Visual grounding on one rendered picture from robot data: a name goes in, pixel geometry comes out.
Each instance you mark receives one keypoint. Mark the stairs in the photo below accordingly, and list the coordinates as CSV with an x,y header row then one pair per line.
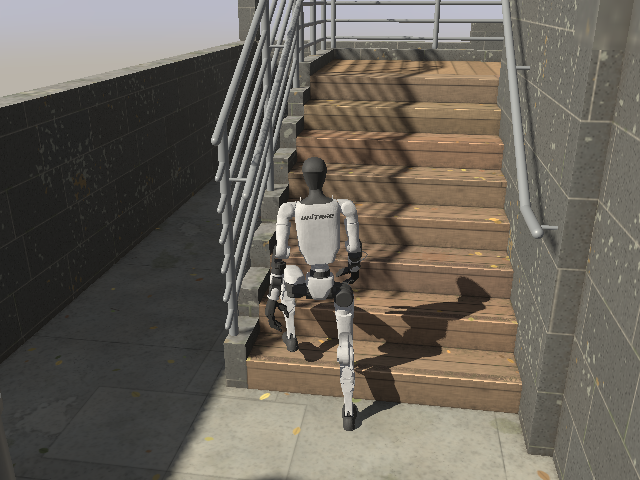
x,y
433,321

